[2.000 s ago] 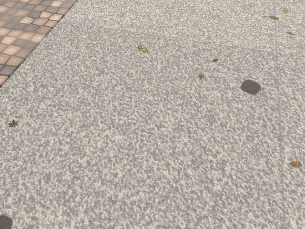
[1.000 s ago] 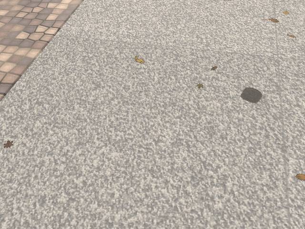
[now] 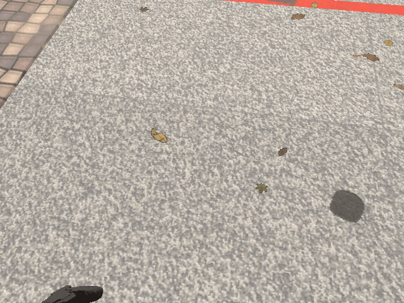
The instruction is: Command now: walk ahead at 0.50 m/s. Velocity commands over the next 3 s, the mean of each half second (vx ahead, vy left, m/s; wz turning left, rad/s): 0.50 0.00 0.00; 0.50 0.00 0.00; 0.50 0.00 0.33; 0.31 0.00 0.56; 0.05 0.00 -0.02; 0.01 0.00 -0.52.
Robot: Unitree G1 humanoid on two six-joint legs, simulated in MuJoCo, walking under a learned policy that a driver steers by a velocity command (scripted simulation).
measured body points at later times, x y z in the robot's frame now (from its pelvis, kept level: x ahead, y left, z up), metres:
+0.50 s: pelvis +0.28 +0.02 +0.01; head +0.31 +0.02 +0.45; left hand +0.25 +0.30 -0.13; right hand +0.50 -0.21 -0.08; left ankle +0.42 +0.13 -0.72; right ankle +0.12 -0.10 -0.72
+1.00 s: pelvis +0.55 +0.02 +0.01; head +0.58 +0.02 +0.46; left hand +0.76 +0.25 -0.08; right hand +0.53 -0.26 -0.12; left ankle +0.42 +0.13 -0.72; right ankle +0.72 -0.11 -0.70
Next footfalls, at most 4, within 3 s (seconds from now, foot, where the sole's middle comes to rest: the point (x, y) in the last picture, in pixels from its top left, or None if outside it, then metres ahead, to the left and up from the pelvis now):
0.52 left None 0.46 0.13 -0.76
1.06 right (230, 214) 0.76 -0.11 -0.76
1.60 left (156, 161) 1.02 0.16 -0.76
2.06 right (177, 116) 1.27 0.07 -0.76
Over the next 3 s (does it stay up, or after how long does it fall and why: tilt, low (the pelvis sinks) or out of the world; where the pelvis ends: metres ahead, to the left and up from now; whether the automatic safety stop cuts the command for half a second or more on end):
stays up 1.14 0.08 0.02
